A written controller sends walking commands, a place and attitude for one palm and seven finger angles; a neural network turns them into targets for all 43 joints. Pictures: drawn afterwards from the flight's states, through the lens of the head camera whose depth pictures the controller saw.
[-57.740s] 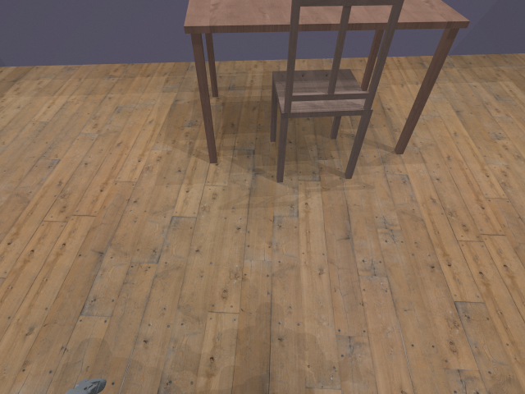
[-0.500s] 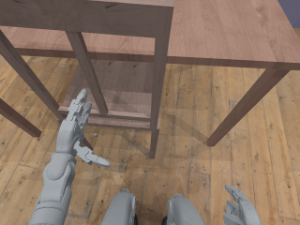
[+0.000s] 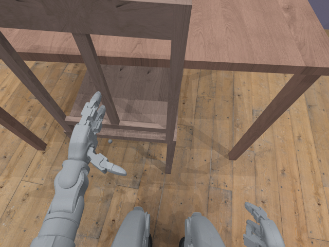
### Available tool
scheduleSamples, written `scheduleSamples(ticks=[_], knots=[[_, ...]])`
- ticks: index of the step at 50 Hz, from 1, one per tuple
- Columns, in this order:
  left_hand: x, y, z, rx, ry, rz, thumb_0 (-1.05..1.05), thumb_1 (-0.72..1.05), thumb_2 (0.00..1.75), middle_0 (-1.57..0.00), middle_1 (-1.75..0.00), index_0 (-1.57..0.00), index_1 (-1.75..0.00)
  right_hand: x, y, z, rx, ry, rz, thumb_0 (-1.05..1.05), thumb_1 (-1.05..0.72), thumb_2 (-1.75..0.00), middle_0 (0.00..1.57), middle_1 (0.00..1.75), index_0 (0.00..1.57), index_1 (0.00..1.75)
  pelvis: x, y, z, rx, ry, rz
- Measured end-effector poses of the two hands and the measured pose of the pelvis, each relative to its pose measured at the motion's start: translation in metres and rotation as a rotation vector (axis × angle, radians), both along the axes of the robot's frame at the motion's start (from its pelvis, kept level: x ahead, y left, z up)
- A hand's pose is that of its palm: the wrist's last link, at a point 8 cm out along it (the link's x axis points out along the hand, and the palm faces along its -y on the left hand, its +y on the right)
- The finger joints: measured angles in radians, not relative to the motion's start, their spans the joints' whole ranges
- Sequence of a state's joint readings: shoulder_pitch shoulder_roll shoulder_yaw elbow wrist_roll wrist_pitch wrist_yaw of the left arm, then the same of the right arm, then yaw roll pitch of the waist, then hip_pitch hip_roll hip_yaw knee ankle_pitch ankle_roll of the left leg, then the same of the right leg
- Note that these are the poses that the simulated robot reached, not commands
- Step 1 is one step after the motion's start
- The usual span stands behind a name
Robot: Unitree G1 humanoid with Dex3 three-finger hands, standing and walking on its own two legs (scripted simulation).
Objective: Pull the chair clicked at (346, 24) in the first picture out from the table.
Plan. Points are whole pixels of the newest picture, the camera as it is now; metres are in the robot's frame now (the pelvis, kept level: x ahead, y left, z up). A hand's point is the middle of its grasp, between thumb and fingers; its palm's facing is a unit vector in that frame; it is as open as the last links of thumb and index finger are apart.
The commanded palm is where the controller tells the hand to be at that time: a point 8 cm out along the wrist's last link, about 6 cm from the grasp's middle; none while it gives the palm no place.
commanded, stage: push the fingers through the gap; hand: left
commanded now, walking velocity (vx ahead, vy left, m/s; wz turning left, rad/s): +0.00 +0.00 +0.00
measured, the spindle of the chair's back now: (102, 89) +0.48 +0.18 +0.05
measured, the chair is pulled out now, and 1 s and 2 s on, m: -0.09 -0.14 -0.14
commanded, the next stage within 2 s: aim the fingers beside a spindle in 0.98 s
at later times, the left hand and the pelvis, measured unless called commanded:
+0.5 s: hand (112, 129) +0.38 +0.14 +0.02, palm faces -0.06 -1.00 -0.05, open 16.8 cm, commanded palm +0.38 +0.19 +0.03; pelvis -0.01 +0.00 +0.00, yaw +0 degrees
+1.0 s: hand (112, 118) +0.41 +0.15 +0.02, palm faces -0.06 -1.00 -0.06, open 16.6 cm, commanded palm +0.43 +0.19 +0.02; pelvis -0.03 +0.00 -0.01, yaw +0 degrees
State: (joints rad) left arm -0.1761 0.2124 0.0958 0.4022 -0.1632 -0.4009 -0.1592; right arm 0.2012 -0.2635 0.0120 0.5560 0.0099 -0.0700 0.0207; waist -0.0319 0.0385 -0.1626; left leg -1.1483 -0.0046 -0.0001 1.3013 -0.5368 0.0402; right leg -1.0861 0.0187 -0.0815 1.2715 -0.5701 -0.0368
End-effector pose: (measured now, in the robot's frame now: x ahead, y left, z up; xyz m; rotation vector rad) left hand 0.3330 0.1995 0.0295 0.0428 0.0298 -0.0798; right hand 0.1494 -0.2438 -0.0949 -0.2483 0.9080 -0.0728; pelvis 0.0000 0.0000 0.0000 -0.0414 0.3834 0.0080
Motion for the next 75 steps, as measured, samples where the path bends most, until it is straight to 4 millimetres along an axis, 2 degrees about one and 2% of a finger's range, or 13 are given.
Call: scheduleSamples(ticks=[5,19,30,40,49,64,75], knots=[[0.011,-0.002,0.001,0.001,0.004,0.004,-0.02,-0.5,0.3,-0.06,-0.08,-0.06,-0.08,-0.007,-0.002,-0.001,0.002,0.017,-0.01,0.01,-0.9,-0.9,0.2,0.3,0.2,0.3,0.0,-0.001,0.001,0.002,0.002,-0.003],[0.021,0.002,-0.002,0.007,-0.019,0.021,-0.02,-0.5,0.3,-0.06,-0.08,-0.11,-0.11,-0.031,-0.013,-0.009,-0.021,0.084,-0.024,0.01,-0.9,-0.9,0.2,0.3,0.2,0.3,-0.007,-0.004,-0.002,0.002,0.005,0.003],[0.043,-0.003,-0.002,0.004,-0.012,0.025,-0.02,-0.5,0.3,-0.06,-0.08,-0.08,-0.1,-0.051,-0.016,-0.014,-0.024,0.116,-0.038,0.01,-0.9,-0.9,0.2,0.3,0.2,0.3,-0.014,-0.004,-0.004,0.001,0.015,0.002],[0.063,-0.004,-0.004,0.004,-0.024,0.026,-0.02,-0.5,0.3,-0.07,-0.09,-0.1,-0.11,-0.076,-0.019,-0.018,-0.032,0.179,-0.062,0.01,-0.9,-0.9,0.2,0.3,0.2,0.3,-0.017,-0.004,-0.008,0.001,0.029,-0.004],[0.064,0.005,-0.006,0.016,-0.042,0.023,-0.02,-0.5,0.3,-0.14,-0.12,-0.14,-0.12,-0.097,-0.021,-0.026,-0.052,0.242,-0.054,0.01,-0.9,-0.9,0.2,0.3,0.2,0.3,-0.026,-0.003,-0.014,-0.006,0.033,0.008],[0.065,0.01,-0.005,0.004,-0.038,0.018,-0.02,-0.5,0.3,-0.17,-0.14,-0.17,-0.14,-0.115,-0.019,-0.026,-0.079,0.212,-0.054,0.01,-0.9,-0.9,0.2,0.3,0.2,0.3,-0.048,0.002,-0.023,-0.016,0.028,0.007],[0.064,0.007,-0.006,-0.007,-0.037,0.018,-0.02,-0.5,0.3,-0.14,-0.13,-0.13,-0.12,-0.128,-0.011,-0.023,-0.065,0.231,-0.075,0.01,-0.9,-0.9,0.2,0.3,0.2,0.3,-0.048,0.01,-0.02,-0.016,0.026,-0.008]])
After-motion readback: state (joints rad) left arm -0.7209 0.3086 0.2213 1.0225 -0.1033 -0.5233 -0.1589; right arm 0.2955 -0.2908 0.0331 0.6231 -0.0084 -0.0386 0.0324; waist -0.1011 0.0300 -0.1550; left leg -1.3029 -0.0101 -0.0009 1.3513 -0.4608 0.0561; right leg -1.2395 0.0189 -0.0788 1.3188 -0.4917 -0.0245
